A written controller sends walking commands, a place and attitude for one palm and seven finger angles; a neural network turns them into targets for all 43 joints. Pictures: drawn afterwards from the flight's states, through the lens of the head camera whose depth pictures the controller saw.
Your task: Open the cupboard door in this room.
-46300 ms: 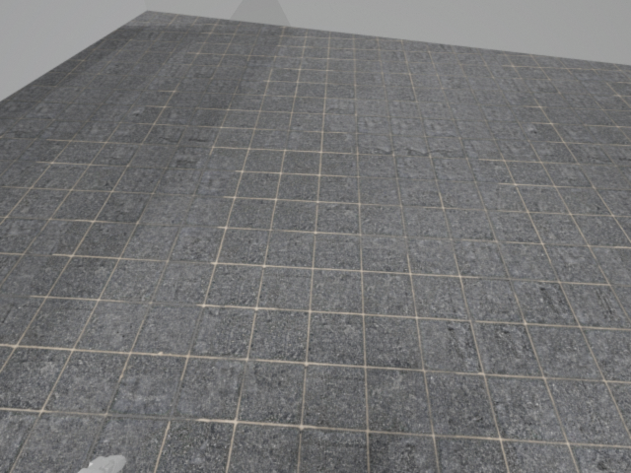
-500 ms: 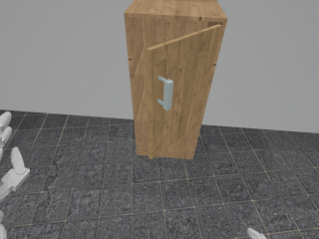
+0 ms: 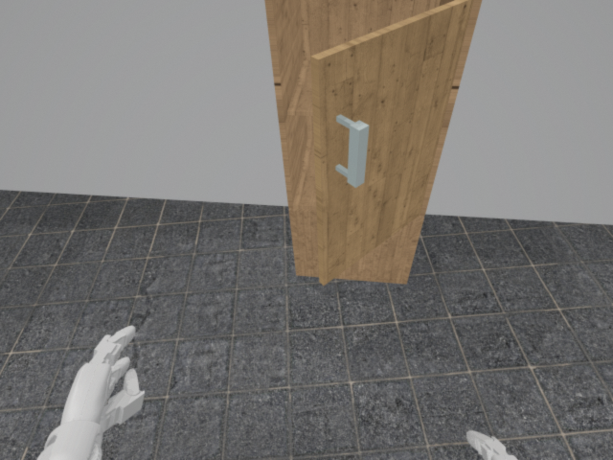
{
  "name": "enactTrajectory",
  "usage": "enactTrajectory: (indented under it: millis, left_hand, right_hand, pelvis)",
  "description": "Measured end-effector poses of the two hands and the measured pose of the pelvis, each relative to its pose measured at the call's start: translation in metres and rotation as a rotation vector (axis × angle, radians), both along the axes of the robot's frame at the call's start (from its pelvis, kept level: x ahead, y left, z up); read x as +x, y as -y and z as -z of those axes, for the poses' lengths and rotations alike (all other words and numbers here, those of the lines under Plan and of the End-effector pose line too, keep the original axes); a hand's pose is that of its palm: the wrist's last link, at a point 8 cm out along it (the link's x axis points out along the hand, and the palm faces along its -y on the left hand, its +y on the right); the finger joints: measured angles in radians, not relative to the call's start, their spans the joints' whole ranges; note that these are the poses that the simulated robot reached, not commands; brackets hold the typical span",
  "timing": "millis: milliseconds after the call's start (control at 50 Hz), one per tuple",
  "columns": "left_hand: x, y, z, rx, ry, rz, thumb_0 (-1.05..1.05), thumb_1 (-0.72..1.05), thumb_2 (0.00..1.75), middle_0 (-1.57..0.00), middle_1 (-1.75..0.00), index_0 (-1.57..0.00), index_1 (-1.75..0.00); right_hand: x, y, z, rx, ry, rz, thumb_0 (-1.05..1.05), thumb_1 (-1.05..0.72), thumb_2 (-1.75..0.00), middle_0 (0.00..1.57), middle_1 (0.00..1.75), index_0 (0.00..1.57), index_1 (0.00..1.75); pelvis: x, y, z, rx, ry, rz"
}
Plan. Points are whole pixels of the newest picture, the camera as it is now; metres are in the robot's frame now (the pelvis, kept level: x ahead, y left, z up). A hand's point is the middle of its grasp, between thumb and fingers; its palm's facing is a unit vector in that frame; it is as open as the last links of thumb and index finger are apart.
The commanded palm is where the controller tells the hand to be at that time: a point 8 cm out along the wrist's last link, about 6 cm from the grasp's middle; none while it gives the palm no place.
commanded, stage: let the arm hang, fingers relaxed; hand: left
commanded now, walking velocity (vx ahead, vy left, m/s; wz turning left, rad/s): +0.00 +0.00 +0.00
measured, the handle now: (349, 150) +0.61 -0.04 +0.08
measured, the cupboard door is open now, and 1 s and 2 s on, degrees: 47 47 47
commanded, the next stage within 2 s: look to check the result in 0.96 s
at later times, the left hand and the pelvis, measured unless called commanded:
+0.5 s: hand out of the picture -0.05 +0.19 -0.15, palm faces +0.02 -0.97 -0.24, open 7.3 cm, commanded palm none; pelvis -0.02 +0.00 +0.02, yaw +0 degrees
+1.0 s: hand out of the picture -0.01 +0.18 -0.15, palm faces +0.03 -0.98 -0.19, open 7.4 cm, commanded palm none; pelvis -0.02 +0.01 +0.02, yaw -1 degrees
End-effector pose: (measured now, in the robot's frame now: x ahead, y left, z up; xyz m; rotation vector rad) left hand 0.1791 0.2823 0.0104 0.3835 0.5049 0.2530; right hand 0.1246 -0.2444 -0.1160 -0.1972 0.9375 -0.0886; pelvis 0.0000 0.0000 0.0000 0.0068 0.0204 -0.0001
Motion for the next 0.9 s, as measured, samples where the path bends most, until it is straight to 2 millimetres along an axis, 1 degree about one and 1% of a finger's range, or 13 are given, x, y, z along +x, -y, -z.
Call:
enactTrajectory:
  millis: [40, 60, 120, 140, 160, 240, 300, 360, 420, 480, 620, 740, 900]
  left_hand:
    - [-0.026, 0.017, 0.058, -0.098, -0.248, -0.027, 0.01, 0.9, 0.9, -0.2, -0.3, -0.19, -0.3]
    - [-0.044, 0.029, 0.081, -0.143, -0.358, -0.03, 0.01, 0.9, 0.9, -0.2, -0.3, -0.19, -0.3]
    - [-0.102, 0.067, 0.126, -0.265, -0.621, -0.022, 0.01, 0.91, 0.9, -0.2, -0.3, -0.19, -0.3]
    - [-0.118, 0.071, 0.133, -0.292, -0.661, -0.064, 0.01, 0.93, 0.9, -0.2, -0.3, -0.2, -0.3]
    - [-0.13, 0.067, 0.137, -0.296, -0.684, -0.105, -0.01, 0.97, 0.9, -0.2, -0.3, -0.2, -0.3]
    - [-0.173, 0.057, 0.139, -0.295, -0.801, -0.155, -0.02, 1.01, 0.89, -0.21, -0.3, -0.2, -0.3]
    - [-0.199, 0.049, 0.135, -0.284, -0.866, -0.183, -0.01, 0.98, 0.9, -0.21, -0.3, -0.2, -0.3]
    - [-0.216, 0.044, 0.13, -0.271, -0.912, -0.205, 0.0, 0.95, 0.9, -0.2, -0.3, -0.2, -0.3]
    - [-0.226, 0.042, 0.126, -0.261, -0.937, -0.215, 0.0, 0.93, 0.9, -0.2, -0.3, -0.2, -0.3]
    - [-0.229, 0.042, 0.125, -0.259, -0.942, -0.216, 0.0, 0.92, 0.9, -0.2, -0.3, -0.2, -0.3]
    - [-0.216, 0.05, 0.128, -0.277, -0.907, -0.19, 0.01, 0.91, 0.9, -0.2, -0.3, -0.19, -0.3]
    - [-0.198, 0.06, 0.132, -0.304, -0.858, -0.161, 0.01, 0.9, 0.9, -0.2, -0.3, -0.2, -0.3]
    - [-0.195, 0.059, 0.133, -0.301, -0.853, -0.162, 0.01, 0.92, 0.9, -0.2, -0.3, -0.2, -0.3]
  right_hand:
    - [-0.011, 0.002, 0.003, -0.009, -0.053, 0.006, 0.01, -0.9, -0.9, 0.2, 0.3, 0.2, 0.3]
    - [-0.018, 0.003, 0.004, -0.013, -0.08, 0.014, 0.01, -0.9, -0.9, 0.2, 0.3, 0.2, 0.3]
    - [-0.043, 0.006, 0.0, -0.026, -0.168, 0.055, 0.01, -0.9, -0.9, 0.2, 0.3, 0.2, 0.3]
    - [-0.052, 0.006, -0.001, -0.033, -0.201, 0.066, 0.01, -0.9, -0.9, 0.2, 0.3, 0.2, 0.3]
    - [-0.062, 0.006, -0.002, -0.04, -0.237, 0.071, 0.01, -0.9, -0.9, 0.2, 0.3, 0.2, 0.3]
    - [-0.099, 0.004, -0.001, -0.048, -0.372, 0.082, 0.01, -0.9, -0.9, 0.2, 0.3, 0.2, 0.3]
    - [-0.121, -0.002, 0.002, -0.033, -0.44, 0.092, 0.01, -0.9, -0.9, 0.2, 0.3, 0.2, 0.3]
    - [-0.139, -0.011, 0.006, -0.009, -0.483, 0.1, 0.01, -0.9, -0.9, 0.2, 0.3, 0.2, 0.3]
    - [-0.152, -0.02, 0.009, 0.017, -0.509, 0.106, 0.01, -0.9, -0.9, 0.2, 0.3, 0.2, 0.3]
    - [-0.162, -0.03, 0.012, 0.041, -0.525, 0.114, 0.01, -0.9, -0.9, 0.2, 0.3, 0.2, 0.3]
    - [-0.177, -0.046, 0.015, 0.077, -0.538, 0.133, 0.0, -0.9, -0.9, 0.2, 0.3, 0.2, 0.3]
    - [-0.179, -0.052, 0.015, 0.085, -0.531, 0.146, 0.0, -0.9, -0.9, 0.2, 0.3, 0.2, 0.3]
    - [-0.173, -0.051, 0.014, 0.078, -0.512, 0.153, 0.0, -0.9, -0.9, 0.2, 0.3, 0.2, 0.3]
  pelvis:
    - [-0.002, 0.001, -0.001, 0.008, 0.009, 0.009]
    - [-0.003, 0.002, -0.002, 0.007, 0.014, 0.012]
    - [-0.004, 0.006, -0.008, 0.009, 0.025, 0.015]
    - [-0.004, 0.007, -0.009, 0.008, 0.028, 0.011]
    - [-0.005, 0.008, -0.011, 0.005, 0.031, 0.007]
    - [-0.008, 0.009, -0.017, -0.009, 0.04, -0.001]
    - [-0.01, 0.007, -0.02, -0.013, 0.045, -0.002]
    - [-0.013, 0.004, -0.022, -0.013, 0.049, -0.001]
    - [-0.015, 0.002, -0.023, -0.011, 0.051, 0.002]
    - [-0.017, -0.001, -0.023, -0.009, 0.052, 0.005]
    - [-0.02, -0.005, -0.023, -0.005, 0.049, 0.013]
    - [-0.019, -0.006, -0.023, -0.003, 0.05, 0.014]
    - [-0.017, -0.006, -0.022, -0.003, 0.05, 0.016]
